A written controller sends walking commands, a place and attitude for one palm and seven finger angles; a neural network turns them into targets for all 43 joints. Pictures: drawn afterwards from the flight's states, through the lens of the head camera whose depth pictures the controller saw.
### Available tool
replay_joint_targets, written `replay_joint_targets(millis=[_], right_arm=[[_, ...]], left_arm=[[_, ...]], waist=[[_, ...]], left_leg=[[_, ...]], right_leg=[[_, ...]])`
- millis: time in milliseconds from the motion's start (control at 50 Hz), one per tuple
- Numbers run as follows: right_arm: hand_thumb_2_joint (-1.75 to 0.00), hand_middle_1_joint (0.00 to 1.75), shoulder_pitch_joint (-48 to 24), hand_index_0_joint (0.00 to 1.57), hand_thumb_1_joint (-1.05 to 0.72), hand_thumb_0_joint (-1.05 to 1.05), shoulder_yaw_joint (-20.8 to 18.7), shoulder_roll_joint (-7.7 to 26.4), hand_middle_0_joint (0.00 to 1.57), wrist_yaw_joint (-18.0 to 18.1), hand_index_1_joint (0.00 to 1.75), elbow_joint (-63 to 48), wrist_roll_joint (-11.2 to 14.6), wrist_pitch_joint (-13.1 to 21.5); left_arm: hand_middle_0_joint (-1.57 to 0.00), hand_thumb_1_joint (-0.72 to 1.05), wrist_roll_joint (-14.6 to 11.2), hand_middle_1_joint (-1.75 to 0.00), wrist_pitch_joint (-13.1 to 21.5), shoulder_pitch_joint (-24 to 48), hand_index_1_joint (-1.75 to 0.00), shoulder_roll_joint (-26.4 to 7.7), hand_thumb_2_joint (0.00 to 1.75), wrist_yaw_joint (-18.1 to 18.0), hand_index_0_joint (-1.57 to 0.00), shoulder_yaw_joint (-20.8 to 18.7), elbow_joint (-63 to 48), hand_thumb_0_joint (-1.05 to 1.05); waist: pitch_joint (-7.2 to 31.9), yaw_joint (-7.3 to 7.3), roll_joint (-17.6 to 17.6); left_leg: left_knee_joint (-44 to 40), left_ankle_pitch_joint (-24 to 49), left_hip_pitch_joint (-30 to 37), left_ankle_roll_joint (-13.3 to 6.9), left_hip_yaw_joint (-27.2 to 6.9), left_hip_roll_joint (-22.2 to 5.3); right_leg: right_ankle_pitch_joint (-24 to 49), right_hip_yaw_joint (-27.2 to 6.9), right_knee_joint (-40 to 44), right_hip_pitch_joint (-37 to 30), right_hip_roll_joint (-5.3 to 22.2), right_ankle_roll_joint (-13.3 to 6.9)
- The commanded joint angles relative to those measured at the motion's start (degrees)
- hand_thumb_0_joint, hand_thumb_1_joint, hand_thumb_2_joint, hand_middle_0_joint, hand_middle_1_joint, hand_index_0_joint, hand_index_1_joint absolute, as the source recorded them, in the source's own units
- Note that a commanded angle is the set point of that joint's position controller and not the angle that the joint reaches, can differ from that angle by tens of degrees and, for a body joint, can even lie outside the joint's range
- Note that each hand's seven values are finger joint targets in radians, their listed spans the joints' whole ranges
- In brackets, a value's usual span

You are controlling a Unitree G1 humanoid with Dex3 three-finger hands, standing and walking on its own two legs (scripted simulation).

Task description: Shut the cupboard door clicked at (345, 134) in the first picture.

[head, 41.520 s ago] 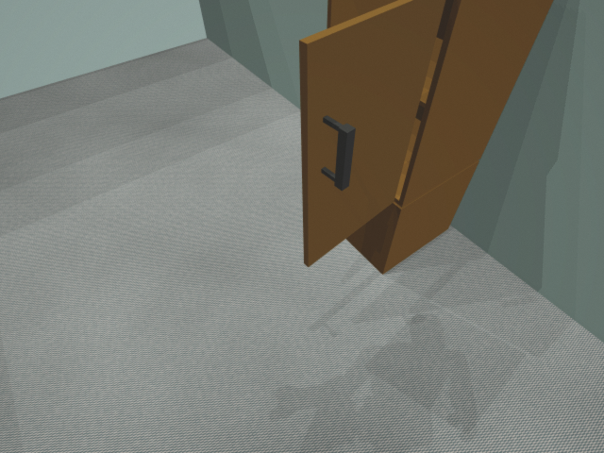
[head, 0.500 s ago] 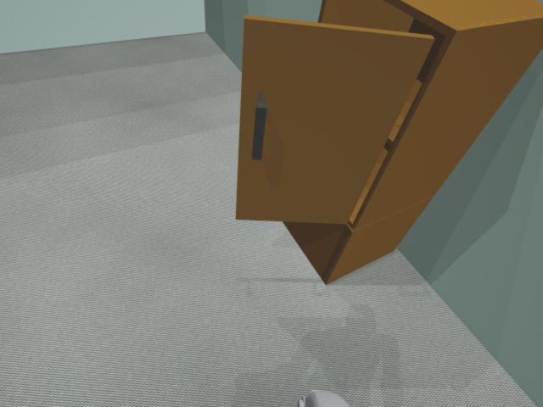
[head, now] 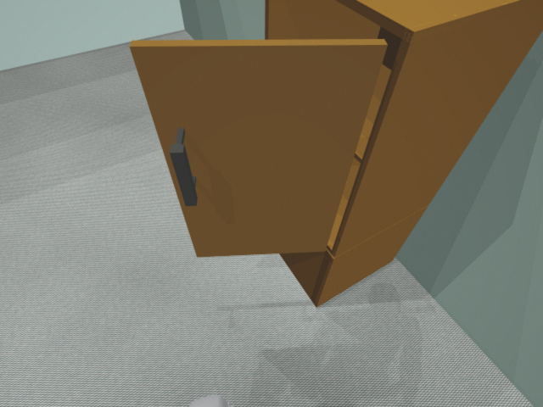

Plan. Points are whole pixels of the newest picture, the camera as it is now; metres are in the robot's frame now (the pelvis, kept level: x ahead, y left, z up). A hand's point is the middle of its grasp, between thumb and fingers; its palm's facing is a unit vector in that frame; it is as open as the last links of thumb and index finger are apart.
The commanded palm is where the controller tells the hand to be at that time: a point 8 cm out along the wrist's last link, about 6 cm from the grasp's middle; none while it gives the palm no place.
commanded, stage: come to a stop and stand still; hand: left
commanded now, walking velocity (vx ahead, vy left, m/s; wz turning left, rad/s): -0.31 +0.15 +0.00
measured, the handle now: (186, 168) +0.50 +0.17 +0.04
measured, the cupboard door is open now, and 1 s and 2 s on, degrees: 63 63 63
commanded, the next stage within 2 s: look again from close up in 1.28 s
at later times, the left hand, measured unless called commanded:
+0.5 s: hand out of the picture +0.06 +0.18 -0.18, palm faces +0.00 -0.97 -0.24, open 7.4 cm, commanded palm none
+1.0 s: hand out of the picture +0.09 +0.26 -0.17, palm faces -0.07 -0.97 -0.23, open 7.4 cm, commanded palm none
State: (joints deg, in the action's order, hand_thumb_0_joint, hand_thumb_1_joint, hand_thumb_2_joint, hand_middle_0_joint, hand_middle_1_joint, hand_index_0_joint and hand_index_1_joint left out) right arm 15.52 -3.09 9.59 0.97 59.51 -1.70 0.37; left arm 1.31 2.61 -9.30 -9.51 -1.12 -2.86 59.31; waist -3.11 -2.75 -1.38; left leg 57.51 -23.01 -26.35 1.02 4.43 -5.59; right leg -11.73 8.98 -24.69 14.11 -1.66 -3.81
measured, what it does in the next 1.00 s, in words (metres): steps on the spot: left foot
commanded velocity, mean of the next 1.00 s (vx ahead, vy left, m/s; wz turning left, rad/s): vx -0.08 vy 0.01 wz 0.00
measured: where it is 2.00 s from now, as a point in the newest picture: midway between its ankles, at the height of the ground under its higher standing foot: outside the picture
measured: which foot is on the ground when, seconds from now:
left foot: up 0.00-0.08, down 0.10-1.00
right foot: down 0.00-1.00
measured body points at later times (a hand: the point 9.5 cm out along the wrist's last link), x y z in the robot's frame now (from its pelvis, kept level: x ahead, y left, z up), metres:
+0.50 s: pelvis +0.04 +0.00 +0.00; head +0.08 -0.01 +0.44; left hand +0.06 +0.23 -0.16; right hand +0.11 -0.25 -0.16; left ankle +0.04 +0.11 -0.72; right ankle +0.02 -0.09 -0.74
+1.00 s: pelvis +0.00 +0.07 +0.00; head -0.01 +0.08 +0.45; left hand +0.09 +0.31 -0.15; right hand +0.04 -0.17 -0.14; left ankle +0.03 +0.13 -0.74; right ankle +0.02 -0.09 -0.74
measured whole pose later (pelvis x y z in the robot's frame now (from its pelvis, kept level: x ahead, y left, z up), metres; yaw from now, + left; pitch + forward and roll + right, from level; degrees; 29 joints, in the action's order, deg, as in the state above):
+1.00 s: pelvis +0.00 +0.07 +0.00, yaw -4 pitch -2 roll -1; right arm 14.9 -1.1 10.2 0.2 55.4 -1.5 0.1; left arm 1.6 -1.2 -14.1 -12.6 -1.6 -0.5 52.6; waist 0.1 -0.6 0.7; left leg 29.9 -14.6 -14.0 -5.1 4.2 3.0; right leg -12.8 1.9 -28.7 14.2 3.3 1.8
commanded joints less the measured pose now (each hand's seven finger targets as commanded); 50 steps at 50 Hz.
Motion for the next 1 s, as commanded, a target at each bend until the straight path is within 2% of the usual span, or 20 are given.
replay_joint_targets(millis=[0, 40, 80, 140, 180, 280, 340, 360, 400, 440, 460, 480, 500, 520, 560, 620, 660, 740, 860, 980], right_arm=[[-0.90, 0.30, 6.0, 0.20, -0.90, 0.00, 1.7, -0.6, 0.20, 0.2, 0.30, -0.5, 0.5, 0.1], [-0.90, 0.30, 6.4, 0.20, -0.90, 0.00, 1.9, 0.9, 0.20, 0.3, 0.30, 0.5, 0.9, 0.3], [-0.90, 0.30, 3.2, 0.20, -0.90, 0.00, 1.4, 5.9, 0.20, 0.8, 0.30, -0.4, 1.0, 0.7], [-0.90, 0.30, -1.4, 0.20, -0.90, 0.00, 1.0, 6.9, 0.20, 1.8, 0.30, -1.7, 1.4, -0.3], [-0.90, 0.30, -2.0, 0.20, -0.90, 0.00, 0.5, 7.6, 0.20, 1.9, 0.30, -2.5, 1.3, -0.8], [-0.90, 0.30, -3.5, 0.20, -0.90, 0.00, -0.8, 8.5, 0.20, 1.6, 0.30, -5.2, 1.1, -2.1], [-0.90, 0.30, -4.0, 0.20, -0.90, 0.00, -0.6, 6.1, 0.20, 1.0, 0.30, -5.8, 1.1, -2.9], [-0.90, 0.30, -4.7, 0.20, -0.90, 0.00, -0.4, 5.1, 0.20, 0.8, 0.30, -5.9, 1.3, -3.3], [-0.90, 0.30, -5.8, 0.20, -0.90, 0.00, -0.3, 4.6, 0.20, 0.8, 0.30, -5.4, 1.4, -3.7], [-0.90, 0.30, -4.7, 0.20, -0.90, 0.00, 0.1, 4.4, 0.20, 0.7, 0.30, -4.2, 1.5, -3.2], [-0.90, 0.30, -5.6, 0.20, -0.90, 0.00, 0.1, 7.2, 0.20, 0.4, 0.30, -10.3, 0.4, -1.2], [-0.90, 0.30, -3.5, 0.20, -0.90, 0.00, -0.8, 4.9, 0.20, 0.3, 0.30, -9.4, 0.7, -0.4], [-0.90, 0.30, -2.8, 0.20, -0.90, 0.00, -0.4, 4.9, 0.20, 0.4, 0.30, -10.0, 0.7, -0.2], [-0.90, 0.30, -3.2, 0.20, -0.90, 0.00, -0.6, 4.9, 0.20, 0.5, 0.30, -10.5, 0.7, -0.1], [-0.90, 0.30, -2.1, 0.20, -0.90, 0.00, -0.2, 5.0, 0.20, 0.5, 0.30, -11.0, 0.5, 0.0], [-0.90, 0.30, -1.0, 0.20, -0.90, 0.00, -0.5, 5.7, 0.20, 0.4, 0.30, -10.5, 0.7, 0.3], [-0.90, 0.30, -1.2, 0.20, -0.90, 0.00, -0.3, 7.0, 0.20, 0.3, 0.30, -10.2, 0.4, 0.7], [-0.90, 0.30, -1.8, 0.20, -0.90, 0.00, -0.4, 9.3, 0.20, 0.4, 0.30, -10.0, 0.4, 1.1], [-0.90, 0.30, -1.3, 0.20, -0.90, 0.00, -0.2, 9.4, 0.20, 0.1, 0.30, -9.2, 0.4, 1.1], [-0.90, 0.30, -1.8, 0.20, -0.90, 0.00, -0.2, 10.4, 0.20, -0.3, 0.30, -7.5, 0.5, 0.9]], left_arm=[[-0.20, 0.90, -0.2, -0.30, 0.6, -3.3, -0.30, -4.8, 0.90, -0.4, -0.20, 0.3, -0.6, 0.00], [-0.20, 0.90, -1.0, -0.30, 0.3, -3.2, -0.30, -5.0, 0.90, -0.7, -0.20, 0.9, 0.2, 0.00], [-0.20, 0.90, -1.2, -0.30, -0.8, -6.1, -0.30, -3.7, 0.90, -1.3, -0.20, 1.2, 0.1, 0.00], [-0.20, 0.90, -0.7, -0.30, -2.6, -7.6, -0.30, -5.3, 0.90, -1.6, -0.20, 0.9, 0.0, 0.00], [-0.20, 0.90, -0.6, -0.30, -2.8, -8.9, -0.30, -6.2, 0.90, -1.6, -0.20, 0.6, -0.3, 0.00], [-0.20, 0.90, -0.1, -0.30, -3.1, -9.0, -0.30, -7.4, 0.90, -1.7, -0.20, -0.2, -2.9, 0.00], [-0.20, 0.90, 0.2, -0.30, -3.1, -8.2, -0.30, -8.9, 0.90, -1.6, -0.20, -0.7, -3.5, 0.00], [-0.20, 0.90, 0.3, -0.30, -3.1, -8.4, -0.30, -9.0, 0.90, -1.6, -0.20, -0.6, -3.2, 0.00], [-0.20, 0.90, 0.5, -0.30, -3.1, -6.2, -0.30, -9.0, 0.90, -1.5, -0.20, -0.3, -3.2, 0.00], [-0.20, 0.90, 0.4, -0.30, -2.8, -4.9, -0.30, -9.6, 0.90, -1.3, -0.20, -0.5, -3.1, 0.00], [-0.20, 0.90, 1.1, -0.30, -1.7, -10.6, -0.30, -13.1, 0.90, -2.1, -0.20, 1.3, -6.1, 0.00], [-0.20, 0.90, 0.2, -0.30, -2.0, -8.9, -0.30, -11.7, 0.90, -2.6, -0.20, -0.1, -7.4, 0.00], [-0.20, 0.90, -0.2, -0.30, -2.0, -7.9, -0.30, -11.4, 0.90, -2.7, -0.20, 0.0, -9.4, 0.00], [-0.20, 0.90, -0.1, -0.30, -2.3, -7.9, -0.30, -10.9, 0.90, -2.6, -0.20, -0.2, -10.6, 0.00], [-0.20, 0.90, 0.0, -0.30, -2.1, -9.3, -0.30, -9.8, 0.90, -2.4, -0.20, 0.1, -10.9, 0.00], [-0.20, 0.90, -0.2, -0.30, -2.5, -7.2, -0.30, -10.0, 0.90, -2.2, -0.20, 0.0, -11.7, 0.00], [-0.20, 0.90, -0.2, -0.30, -2.8, -7.6, -0.30, -8.9, 0.90, -2.1, -0.20, 0.6, -12.2, 0.00], [-0.20, 0.90, -0.3, -0.30, -3.0, -6.5, -0.30, -8.5, 0.90, -1.6, -0.20, 0.8, -11.7, 0.00], [-0.20, 0.90, 0.1, -0.30, -2.9, -5.9, -0.30, -8.3, 0.90, -1.1, -0.20, 1.1, -10.9, 0.00], [-0.20, 0.90, 0.2, -0.30, -2.7, -7.2, -0.30, -8.9, 0.90, -0.9, -0.20, 1.3, -8.9, 0.00]], waist=[[3.5, 0.03, 3.3], [5.3, -0.50, 3.0], [4.6, 1.84, -2.5], [1.1, 2.66, -7.1], [3.8, 2.79, -5.5], [8.0, 2.51, 1.6], [6.1, 2.63, 9.9], [4.6, 3.04, 10.2], [2.0, 2.65, 9.5], [2.5, 2.28, 9.2], [4.4, 1.72, 5.5], [10.7, 1.97, 5.5], [13.5, 2.38, 4.1], [11.4, 2.71, 4.0], [6.1, 3.36, 10.4], [4.5, 2.25, 2.1], [3.3, 3.53, -2.8], [2.2, 3.57, -4.8], [0.3, 3.46, 0.1], [-0.2, 3.10, 0.6]], left_leg=[[-18.3, 5.2, 8.6, 0.9, -1.3, 0.3], [-31.5, 21.5, 17.5, 0.9, -2.9, 0.5], [-32.1, 45.1, 19.3, -3.2, -8.3, -6.7], [-33.3, 43.9, 16.0, -5.4, -9.2, -7.0], [-31.7, 47.6, 18.7, -5.5, -8.6, -6.8], [-26.9, 37.2, 18.4, -4.2, -6.4, -4.5], [-18.9, 13.0, 12.4, -0.8, -2.2, 2.6], [-15.7, 1.6, 10.5, -0.3, -2.6, 4.0], [-10.9, -4.1, 8.4, 0.0, -4.7, 3.8], [-16.4, -2.0, 8.8, 0.2, -4.2, 3.4], [-19.2, 3.6, 4.9, -1.4, -6.6, 6.3], [-22.0, 8.1, 6.2, -1.5, -4.1, 4.4], [-24.4, 12.6, 9.8, -1.7, -4.8, 5.0], [-24.6, 16.3, 11.3, -2.1, -5.1, 4.2], [-22.0, 17.1, 8.8, -2.4, -4.6, 3.6], [-25.2, 22.3, 11.1, -3.1, -6.7, 2.3], [-28.7, 27.3, 10.4, -4.9, -10.4, -0.7], [-34.3, 20.3, 8.2, -5.9, -13.5, -2.3], [-39.6, 5.6, 6.1, -5.6, -13.7, -1.9], [-42.8, -2.3, 6.2, -5.1, -13.7, -1.6]], right_leg=[[23.4, -11.7, 7.9, -0.9, 15.7, -8.0], [24.4, -9.7, 3.1, -1.0, 12.8, -3.8], [14.2, -8.5, 1.6, -0.8, 8.2, 2.1], [10.7, -8.7, -0.3, -2.2, 7.5, 2.8], [14.3, -9.0, -1.6, -2.7, 7.9, 2.5], [21.8, -12.3, -2.1, -3.4, 10.6, 0.0], [33.2, -17.8, 1.3, -4.6, 18.5, -5.8], [34.5, -18.4, 3.1, -4.1, 20.3, -7.9], [32.8, -18.1, 4.1, -2.3, 20.5, -9.7], [32.8, -14.9, 2.0, -4.9, 18.3, -8.4], [44.5, -20.2, -4.8, -13.5, 15.8, -4.1], [35.5, -18.5, -8.2, -13.1, 17.7, -3.5], [31.0, -16.9, -8.4, -12.7, 15.5, -2.8], [24.6, -15.4, -7.1, -8.1, 13.8, -1.5], [25.1, -15.4, -4.5, -5.4, 12.9, -0.6], [15.7, -12.4, -5.6, -1.5, 10.5, 0.0], [6.1, -9.3, -6.0, -1.0, 6.7, 1.7], [-2.1, -7.7, -5.4, -1.1, 4.6, 2.8], [-2.8, -8.4, -2.7, -1.8, 5.4, 3.0], [-3.2, -8.9, -1.1, -1.4, 6.2, 3.4]])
